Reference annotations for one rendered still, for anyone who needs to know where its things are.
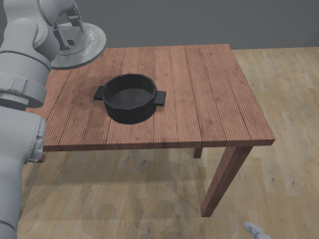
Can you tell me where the knob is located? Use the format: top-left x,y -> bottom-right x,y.
59,25 -> 82,46

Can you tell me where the table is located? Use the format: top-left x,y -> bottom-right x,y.
19,44 -> 276,220

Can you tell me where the right robot hand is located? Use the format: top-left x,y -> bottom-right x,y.
243,221 -> 271,239

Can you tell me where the robot left forearm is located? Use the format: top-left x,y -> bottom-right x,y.
0,0 -> 60,112

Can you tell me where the left robot hand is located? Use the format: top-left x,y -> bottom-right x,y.
53,0 -> 84,51

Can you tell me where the pot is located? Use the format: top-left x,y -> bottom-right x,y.
93,73 -> 166,124

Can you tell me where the robot left upper arm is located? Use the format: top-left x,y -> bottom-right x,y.
0,106 -> 47,239

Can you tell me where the lid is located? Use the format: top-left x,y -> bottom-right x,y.
51,22 -> 108,71

